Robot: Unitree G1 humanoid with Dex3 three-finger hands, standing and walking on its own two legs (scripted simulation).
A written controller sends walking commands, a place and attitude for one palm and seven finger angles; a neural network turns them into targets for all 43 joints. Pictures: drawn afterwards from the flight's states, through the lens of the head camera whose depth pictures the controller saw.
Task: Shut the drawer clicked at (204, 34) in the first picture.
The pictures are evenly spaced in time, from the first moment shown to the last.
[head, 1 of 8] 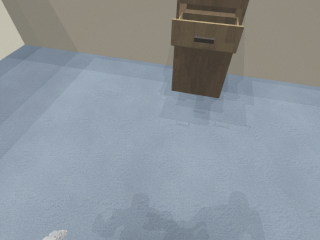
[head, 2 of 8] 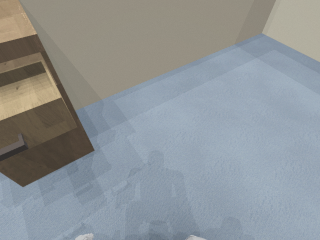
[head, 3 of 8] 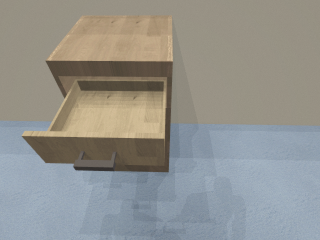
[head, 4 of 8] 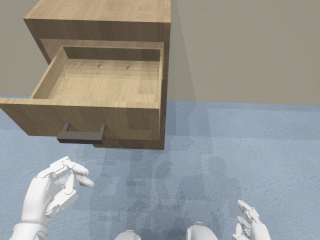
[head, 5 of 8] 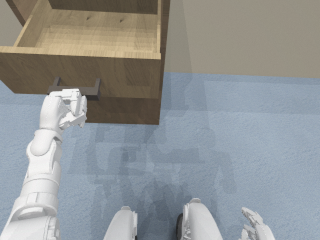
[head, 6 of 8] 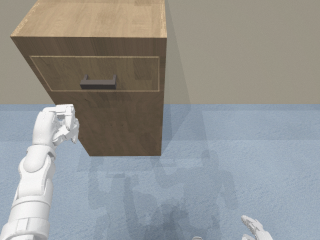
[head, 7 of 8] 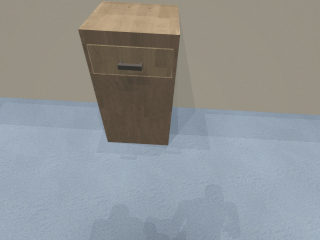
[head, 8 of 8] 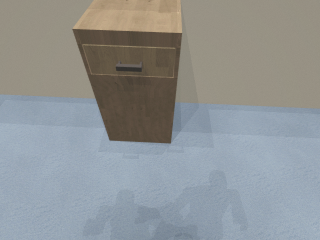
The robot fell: no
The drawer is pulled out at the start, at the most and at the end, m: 0.30 0.30 0.00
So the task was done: yes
